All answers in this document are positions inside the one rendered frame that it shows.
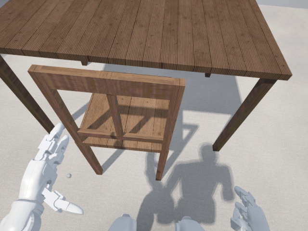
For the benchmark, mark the right robot hand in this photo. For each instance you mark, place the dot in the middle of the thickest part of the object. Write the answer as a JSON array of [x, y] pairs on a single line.
[[253, 216]]

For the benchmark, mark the left robot hand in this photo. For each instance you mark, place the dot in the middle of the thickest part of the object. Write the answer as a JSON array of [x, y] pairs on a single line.
[[43, 168]]

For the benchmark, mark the robot thigh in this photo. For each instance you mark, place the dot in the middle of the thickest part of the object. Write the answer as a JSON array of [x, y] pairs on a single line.
[[124, 224], [188, 225]]

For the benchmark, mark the right robot thigh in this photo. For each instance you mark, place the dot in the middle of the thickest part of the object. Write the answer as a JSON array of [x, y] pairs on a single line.
[[188, 225]]

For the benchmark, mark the left robot forearm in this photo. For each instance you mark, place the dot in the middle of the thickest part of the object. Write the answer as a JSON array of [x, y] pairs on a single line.
[[23, 216]]

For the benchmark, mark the chair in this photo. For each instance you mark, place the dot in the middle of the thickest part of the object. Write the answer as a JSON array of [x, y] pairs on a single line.
[[126, 111]]

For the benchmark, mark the table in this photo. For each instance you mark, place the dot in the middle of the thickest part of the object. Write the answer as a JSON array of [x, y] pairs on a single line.
[[227, 37]]

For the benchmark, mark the left robot thigh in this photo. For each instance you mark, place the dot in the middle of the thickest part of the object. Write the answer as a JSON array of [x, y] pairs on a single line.
[[124, 224]]

